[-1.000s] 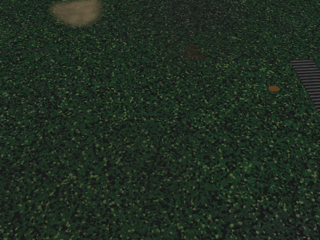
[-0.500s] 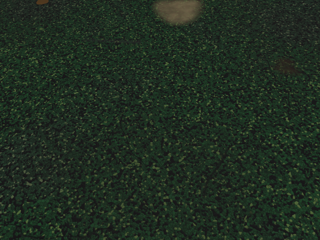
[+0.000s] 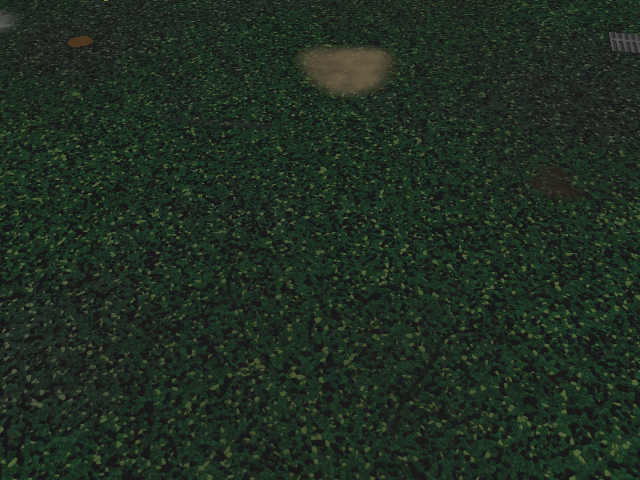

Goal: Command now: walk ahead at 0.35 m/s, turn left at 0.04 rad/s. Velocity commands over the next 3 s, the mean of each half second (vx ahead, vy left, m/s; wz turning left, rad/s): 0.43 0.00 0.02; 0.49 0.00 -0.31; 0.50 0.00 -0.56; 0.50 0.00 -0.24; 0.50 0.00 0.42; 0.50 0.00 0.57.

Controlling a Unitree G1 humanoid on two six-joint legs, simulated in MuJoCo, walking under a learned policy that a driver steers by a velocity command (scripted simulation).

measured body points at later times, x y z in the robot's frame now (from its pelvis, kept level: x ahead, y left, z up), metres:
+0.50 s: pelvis +0.21 +0.00 -0.02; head +0.25 +0.00 +0.42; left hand +0.12 +0.24 -0.16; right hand +0.42 -0.22 -0.13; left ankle +0.35 +0.07 -0.74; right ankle +0.01 -0.10 -0.74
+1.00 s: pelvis +0.49 +0.00 -0.01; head +0.52 -0.01 +0.43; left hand +0.70 +0.19 -0.14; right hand +0.39 -0.22 -0.16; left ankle +0.35 +0.07 -0.75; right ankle +0.63 -0.12 -0.72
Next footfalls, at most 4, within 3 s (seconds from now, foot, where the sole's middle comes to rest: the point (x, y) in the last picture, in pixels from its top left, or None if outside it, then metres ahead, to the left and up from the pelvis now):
0.02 right None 0.05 -0.10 -0.78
0.52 left None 0.39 0.07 -0.78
1.08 right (379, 423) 0.66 -0.10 -0.78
1.58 left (357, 295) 1.02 -0.07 -0.78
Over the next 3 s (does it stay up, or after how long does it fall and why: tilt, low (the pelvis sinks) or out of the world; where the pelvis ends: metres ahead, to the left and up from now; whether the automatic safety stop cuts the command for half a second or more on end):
stays up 1.46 -0.36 0.00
